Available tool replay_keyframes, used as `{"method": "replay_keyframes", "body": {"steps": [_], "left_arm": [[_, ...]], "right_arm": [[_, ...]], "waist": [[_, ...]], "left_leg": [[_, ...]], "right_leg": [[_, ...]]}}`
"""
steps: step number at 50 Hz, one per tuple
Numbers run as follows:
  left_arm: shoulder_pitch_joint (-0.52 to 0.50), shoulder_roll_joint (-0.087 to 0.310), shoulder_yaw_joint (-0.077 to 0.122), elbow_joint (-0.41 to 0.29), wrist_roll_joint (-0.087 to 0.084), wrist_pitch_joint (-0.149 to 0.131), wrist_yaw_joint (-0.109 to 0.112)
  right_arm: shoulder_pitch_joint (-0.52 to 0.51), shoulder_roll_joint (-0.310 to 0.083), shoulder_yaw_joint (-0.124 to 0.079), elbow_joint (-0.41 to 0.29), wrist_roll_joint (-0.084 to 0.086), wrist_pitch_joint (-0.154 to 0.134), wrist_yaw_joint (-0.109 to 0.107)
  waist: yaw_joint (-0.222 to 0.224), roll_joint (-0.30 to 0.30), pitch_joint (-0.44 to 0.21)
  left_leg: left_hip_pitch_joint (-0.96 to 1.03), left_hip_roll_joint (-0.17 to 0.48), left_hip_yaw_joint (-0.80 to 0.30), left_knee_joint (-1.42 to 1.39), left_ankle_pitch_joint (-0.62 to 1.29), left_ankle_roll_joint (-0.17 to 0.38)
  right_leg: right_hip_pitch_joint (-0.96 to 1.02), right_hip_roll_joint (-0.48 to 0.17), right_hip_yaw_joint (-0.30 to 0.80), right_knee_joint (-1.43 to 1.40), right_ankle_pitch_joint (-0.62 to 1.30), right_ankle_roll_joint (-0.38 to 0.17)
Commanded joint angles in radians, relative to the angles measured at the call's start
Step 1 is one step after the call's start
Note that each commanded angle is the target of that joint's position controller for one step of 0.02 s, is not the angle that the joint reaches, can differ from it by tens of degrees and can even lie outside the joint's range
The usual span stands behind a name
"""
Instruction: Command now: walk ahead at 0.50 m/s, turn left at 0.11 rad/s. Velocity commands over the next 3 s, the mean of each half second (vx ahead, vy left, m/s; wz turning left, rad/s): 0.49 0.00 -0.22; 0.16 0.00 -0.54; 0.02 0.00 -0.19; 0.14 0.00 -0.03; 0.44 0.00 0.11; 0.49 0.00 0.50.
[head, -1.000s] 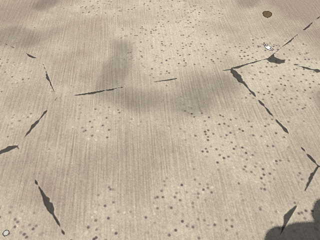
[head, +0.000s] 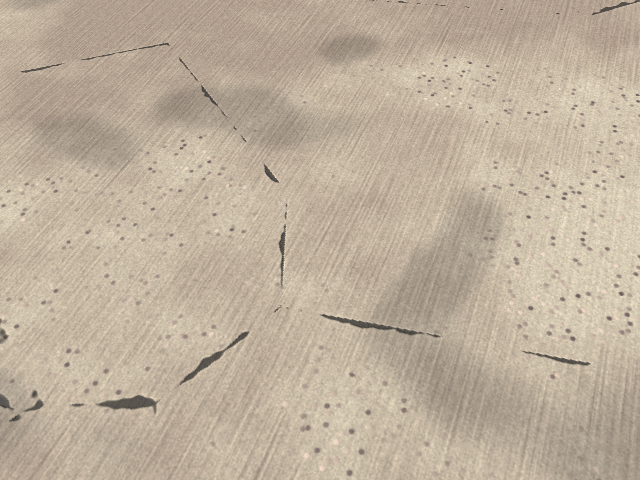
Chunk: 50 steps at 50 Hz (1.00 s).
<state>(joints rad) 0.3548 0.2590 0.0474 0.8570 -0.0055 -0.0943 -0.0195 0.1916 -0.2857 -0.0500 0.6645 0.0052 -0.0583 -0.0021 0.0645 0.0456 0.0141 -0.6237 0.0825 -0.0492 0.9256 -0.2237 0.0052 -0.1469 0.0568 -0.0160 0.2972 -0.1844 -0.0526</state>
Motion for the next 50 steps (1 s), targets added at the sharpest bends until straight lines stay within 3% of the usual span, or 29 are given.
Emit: {"method": "replay_keyframes", "body": {"steps": [1, 5, 7, 9, 10, 11, 12, 13, 14, 15, 16, 18, 20, 24, 28, 31, 33, 34, 35, 36, 37, 38, 39, 40, 41, 42, 44, 47, 50], "left_arm": [[-0.044, 0.177, 0.037, -0.060, -0.011, -0.009, 0.009], [0.035, 0.184, 0.033, -0.024, -0.020, 0.007, 0.009], [0.060, 0.190, 0.033, -0.009, -0.024, 0.020, 0.012], [0.052, 0.214, 0.041, -0.006, -0.025, 0.032, 0.018], [0.031, 0.223, 0.043, -0.009, -0.026, 0.035, 0.021], [0.025, 0.206, 0.036, -0.015, -0.021, 0.034, 0.021], [0.003, 0.146, 0.013, -0.050, 0.002, 0.028, 0.020], [0.139, 0.033, -0.020, -0.066, -0.006, 0.012, 0.019], [0.101, 0.133, 0.004, -0.050, -0.029, 0.004, 0.018], [0.017, 0.180, 0.023, -0.076, -0.044, 0.004, 0.018], [-0.030, 0.169, 0.023, -0.085, -0.038, 0.008, 0.021], [-0.031, 0.138, 0.029, -0.087, -0.022, 0.029, 0.021], [-0.020, 0.097, 0.025, -0.089, -0.027, 0.053, 0.019], [-0.102, 0.079, 0.026, -0.133, -0.012, 0.069, 0.015], [-0.215, 0.053, 0.014, -0.181, -0.001, 0.060, -0.018], [-0.249, 0.088, 0.029, -0.222, -0.001, 0.070, -0.038], [-0.211, 0.125, 0.048, -0.231, 0.006, 0.077, -0.044], [-0.134, 0.152, 0.065, -0.216, 0.006, 0.077, -0.042], [-0.029, 0.203, 0.091, -0.188, 0.008, 0.076, -0.028], [0.014, 0.310, 0.115, -0.197, 0.008, 0.081, 0.000], [-0.063, 0.360, 0.109, -0.251, 0.026, 0.077, 0.003], [-0.071, 0.284, 0.093, -0.277, 0.014, 0.077, -0.009], [-0.119, 0.240, 0.079, -0.279, 0.006, 0.072, -0.011], [-0.160, 0.206, 0.071, -0.272, -0.009, 0.075, -0.006], [-0.195, 0.181, 0.063, -0.277, -0.012, 0.080, 0.002], [-0.212, 0.183, 0.063, -0.285, 0.001, 0.085, 0.008], [-0.226, 0.197, 0.069, -0.294, 0.017, 0.089, 0.018], [-0.208, 0.213, 0.077, -0.292, 0.005, 0.097, 0.038], [-0.225, 0.196, 0.071, -0.297, 0.006, 0.111, 0.049]], "right_arm": [[-0.078, -0.024, 0.002, -0.085, 0.001, -0.021, 0.008], [-0.198, -0.026, 0.003, -0.116, 0.012, -0.030, 0.024], [-0.235, -0.037, -0.002, -0.136, 0.015, -0.038, 0.035], [-0.201, -0.066, -0.014, -0.132, 0.014, -0.046, 0.039], [-0.128, -0.089, -0.027, -0.113, 0.011, -0.049, 0.036], [0.002, -0.133, -0.050, -0.075, 0.003, -0.049, 0.026], [0.184, -0.204, -0.072, -0.050, -0.018, -0.046, 0.012], [0.239, -0.269, -0.084, -0.031, -0.024, -0.032, 0.013], [0.251, -0.174, -0.063, -0.030, -0.017, -0.027, 0.013], [0.192, -0.135, -0.047, -0.025, -0.009, -0.028, 0.010], [0.129, -0.110, -0.038, -0.024, -0.008, -0.031, 0.012], [0.046, -0.068, -0.027, -0.013, -0.018, -0.043, 0.017], [0.012, -0.065, -0.034, 0.005, -0.016, -0.058, 0.018], [-0.001, -0.102, -0.049, 0.040, -0.022, -0.062, 0.003], [0.012, -0.145, -0.060, 0.060, -0.012, -0.037, -0.021], [0.023, -0.174, -0.071, 0.073, 0.014, -0.016, -0.028], [0.004, -0.193, -0.081, 0.070, 0.033, -0.002, -0.034], [-0.010, -0.192, -0.082, 0.066, 0.040, 0.006, -0.036], [0.013, -0.165, -0.073, 0.067, 0.036, 0.010, -0.034], [0.075, -0.102, -0.049, 0.048, -0.018, 0.007, -0.028], [0.175, -0.058, -0.025, 0.022, -0.035, 0.003, -0.015], [0.110, -0.141, -0.040, 0.039, -0.009, 0.002, -0.005], [0.030, -0.146, -0.041, 0.014, 0.014, 0.007, -0.007], [0.010, -0.131, -0.040, 0.023, 0.002, 0.016, -0.021], [0.000, -0.144, -0.045, 0.024, -0.013, 0.029, -0.035], [0.006, -0.145, -0.048, 0.022, -0.015, 0.041, -0.037], [0.028, -0.121, -0.043, 0.029, -0.020, 0.048, -0.040], [-0.002, -0.097, -0.033, 0.025, -0.020, 0.050, -0.045], [-0.021, -0.091, -0.028, 0.027, -0.011, 0.056, -0.039]], "waist": [[-0.010, -0.119, 0.002], [0.035, -0.116, 0.029], [0.030, -0.120, 0.044], [-0.010, -0.134, 0.030], [-0.061, -0.135, -0.007], [-0.125, -0.120, -0.096], [-0.205, -0.040, -0.250], [-0.152, 0.238, -0.401], [-0.185, 0.171, -0.377], [-0.178, 0.121, -0.223], [-0.149, 0.071, -0.146], [-0.086, 0.072, -0.056], [-0.055, 0.068, -0.025], [-0.044, 0.016, 0.027], [-0.084, 0.013, 0.017], [-0.082, 0.031, -0.004], [-0.049, 0.046, -0.034], [-0.005, 0.031, -0.072], [0.039, -0.026, -0.130], [0.020, -0.241, -0.203], [-0.074, -0.352, -0.370], [0.006, -0.164, -0.432], [-0.007, -0.131, -0.315], [-0.038, -0.055, -0.208], [-0.058, -0.077, -0.160], [-0.080, -0.112, -0.141], [-0.095, -0.136, -0.150], [-0.081, -0.132, -0.174], [-0.066, -0.159, -0.171]], "left_leg": [[-0.027, 0.014, 0.012, -0.174, 0.157, -0.012], [0.043, -0.024, 0.039, -0.330, 0.261, -0.010], [0.052, -0.041, 0.031, -0.382, 0.220, 0.004], [0.128, -0.056, 0.027, -0.431, 0.166, 0.024], [0.248, -0.074, 0.043, -0.469, 0.166, 0.042], [0.458, -0.070, 0.046, -0.476, 0.180, 0.069], [0.755, 0.104, -0.118, -0.426, 0.206, 0.134], [1.057, 0.351, -0.530, -0.499, 0.036, 0.274], [1.003, 0.335, -0.621, -0.577, -0.110, 0.265], [0.883, 0.302, -0.469, -0.601, -0.100, 0.227], [0.756, 0.259, -0.357, -0.630, -0.029, 0.207], [0.565, 0.202, -0.205, -0.712, 0.069, 0.192], [0.484, 0.196, -0.116, -0.765, 0.151, 0.202], [0.465, 0.180, 0.059, -0.775, 0.407, 0.192], [0.468, 0.146, 0.203, -0.722, 0.559, 0.156], [0.564, 0.184, 0.209, -0.643, 0.588, 0.133], [0.600, 0.193, 0.215, -0.521, 0.699, 0.111], [0.593, 0.169, 0.231, -0.393, 0.731, 0.088], [0.542, 0.106, 0.255, -0.196, 0.650, 0.043], [0.293, 0.025, 0.264, 0.123, 0.114, -0.033], [0.003, -0.155, 0.106, 0.459, -0.524, -0.089], [-0.025, -0.105, -0.054, 0.495, -0.455, -0.068], [-0.064, -0.077, -0.043, 0.459, -0.367, -0.047], [-0.066, -0.040, -0.036, 0.372, -0.299, -0.047], [-0.028, -0.019, -0.041, 0.295, -0.252, -0.048], [0.040, -0.023, -0.036, 0.260, -0.218, -0.048], [0.094, -0.049, -0.024, 0.185, -0.185, -0.059], [0.099, -0.065, -0.038, 0.059, -0.139, -0.081], [0.140, -0.060, -0.035, -0.036, -0.075, -0.090]], "right_leg": [[0.029, -0.245, 0.168, -0.149, 0.234, -0.160], [0.049, -0.250, 0.142, -0.125, 0.241, -0.140], [0.093, -0.276, 0.175, -0.089, 0.254, -0.131], [0.122, -0.295, 0.202, -0.034, 0.308, -0.112], [0.107, -0.277, 0.187, 0.042, 0.414, -0.095], [0.051, -0.225, 0.152, 0.191, 0.481, -0.068], [-0.135, -0.163, 0.111, 0.476, 0.277, -0.026], [-0.490, -0.028, 0.048, 0.817, -0.326, 0.034], [-0.585, -0.061, 0.149, 0.949, -0.389, 0.036], [-0.640, -0.099, 0.139, 0.981, -0.306, 0.034], [-0.616, -0.137, 0.117, 0.957, -0.226, 0.038], [-0.529, -0.183, 0.121, 0.893, -0.133, 0.046], [-0.486, -0.195, 0.116, 0.861, -0.105, 0.060], [-0.524, -0.188, 0.109, 0.695, 0.048, 0.080], [-0.404, -0.144, 0.015, 0.433, 0.241, 0.069], [-0.389, -0.127, 0.002, 0.356, 0.178, 0.037], [-0.328, -0.087, -0.032, 0.324, 0.081, 0.001], [-0.228, -0.051, -0.054, 0.266, 0.095, -0.024], [-0.067, -0.012, -0.052, 0.186, 0.220, -0.058], [0.175, -0.213, 0.221, 0.210, 0.717, -0.136], [0.402, -0.449, 0.677, 0.177, 0.778, -0.388], [0.357, -0.415, 0.633, 0.107, 0.589, -0.362], [0.257, -0.368, 0.523, 0.087, 0.442, -0.309], [0.127, -0.312, 0.446, 0.066, 0.328, -0.247], [0.016, -0.285, 0.409, 0.046, 0.267, -0.221], [-0.075, -0.254, 0.390, 0.023, 0.238, -0.209], [-0.135, -0.225, 0.361, 0.016, 0.282, -0.207], [-0.127, -0.211, 0.367, 0.029, 0.240, -0.200], [-0.154, -0.194, 0.366, 0.025, 0.055, -0.175]]}}
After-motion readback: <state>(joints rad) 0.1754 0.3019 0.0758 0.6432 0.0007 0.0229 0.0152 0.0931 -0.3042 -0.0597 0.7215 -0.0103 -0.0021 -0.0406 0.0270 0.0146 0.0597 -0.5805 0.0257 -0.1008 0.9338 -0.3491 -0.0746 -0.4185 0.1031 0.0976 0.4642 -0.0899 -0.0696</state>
